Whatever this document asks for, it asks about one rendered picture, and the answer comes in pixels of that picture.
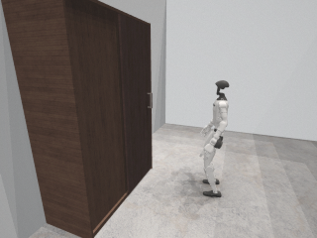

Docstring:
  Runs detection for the robot left forearm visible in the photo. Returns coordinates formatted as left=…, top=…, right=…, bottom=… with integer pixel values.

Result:
left=209, top=121, right=227, bottom=146

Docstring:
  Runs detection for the wardrobe door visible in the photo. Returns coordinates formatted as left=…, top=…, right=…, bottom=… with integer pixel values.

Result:
left=64, top=0, right=128, bottom=230
left=118, top=13, right=152, bottom=192

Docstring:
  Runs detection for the left robot upper arm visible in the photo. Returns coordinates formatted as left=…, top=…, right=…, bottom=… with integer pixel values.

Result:
left=218, top=101, right=228, bottom=127

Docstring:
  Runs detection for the right robot hand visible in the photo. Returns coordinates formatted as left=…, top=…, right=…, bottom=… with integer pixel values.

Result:
left=200, top=125, right=211, bottom=137

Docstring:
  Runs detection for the left robot hand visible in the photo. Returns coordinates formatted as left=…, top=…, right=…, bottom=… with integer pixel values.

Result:
left=199, top=143, right=214, bottom=161

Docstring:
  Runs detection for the robot left foot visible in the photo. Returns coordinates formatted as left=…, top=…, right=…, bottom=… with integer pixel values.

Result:
left=203, top=190, right=222, bottom=197

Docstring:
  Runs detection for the robot right thigh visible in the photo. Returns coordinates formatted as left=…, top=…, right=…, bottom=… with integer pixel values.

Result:
left=203, top=131, right=213, bottom=162

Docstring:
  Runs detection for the handle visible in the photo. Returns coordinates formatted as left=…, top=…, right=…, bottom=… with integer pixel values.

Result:
left=147, top=92, right=153, bottom=108

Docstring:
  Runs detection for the robot right forearm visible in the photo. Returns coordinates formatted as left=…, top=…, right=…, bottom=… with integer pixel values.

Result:
left=207, top=119, right=214, bottom=128

